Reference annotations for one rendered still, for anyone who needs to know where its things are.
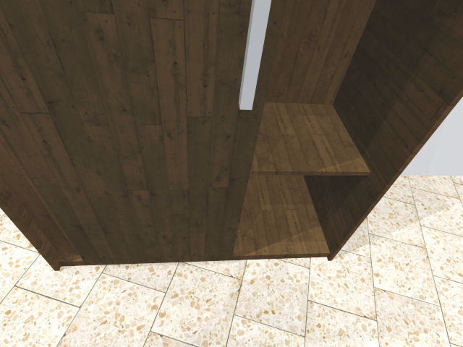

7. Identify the wardrobe door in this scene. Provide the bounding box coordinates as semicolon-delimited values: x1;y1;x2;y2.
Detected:
0;0;287;265
0;134;79;256

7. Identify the handle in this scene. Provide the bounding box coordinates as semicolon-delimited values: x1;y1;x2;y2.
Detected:
239;0;271;110

